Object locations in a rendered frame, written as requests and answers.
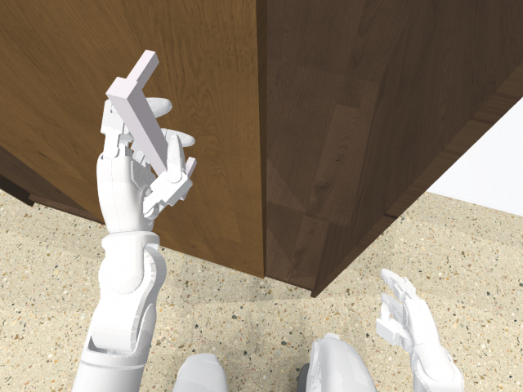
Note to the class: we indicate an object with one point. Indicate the wardrobe door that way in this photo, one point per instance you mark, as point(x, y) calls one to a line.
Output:
point(26, 178)
point(58, 58)

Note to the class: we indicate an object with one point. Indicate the right robot hand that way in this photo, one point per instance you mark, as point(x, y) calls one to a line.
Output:
point(412, 323)

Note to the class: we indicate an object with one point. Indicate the left robot forearm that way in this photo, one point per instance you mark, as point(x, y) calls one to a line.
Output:
point(119, 337)

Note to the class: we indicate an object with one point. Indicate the handle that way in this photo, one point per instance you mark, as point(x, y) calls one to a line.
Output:
point(127, 97)

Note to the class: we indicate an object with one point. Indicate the robot right thigh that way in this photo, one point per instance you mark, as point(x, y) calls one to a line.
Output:
point(339, 367)

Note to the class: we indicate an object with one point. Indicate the right robot forearm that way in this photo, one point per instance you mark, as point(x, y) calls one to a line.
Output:
point(433, 370)

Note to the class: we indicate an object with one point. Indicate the left robot hand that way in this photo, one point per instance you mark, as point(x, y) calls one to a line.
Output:
point(123, 177)

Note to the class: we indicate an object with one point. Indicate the robot left thigh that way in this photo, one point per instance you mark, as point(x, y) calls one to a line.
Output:
point(201, 373)

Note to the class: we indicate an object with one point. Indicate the robot thigh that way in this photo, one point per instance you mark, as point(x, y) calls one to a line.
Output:
point(339, 367)
point(201, 373)

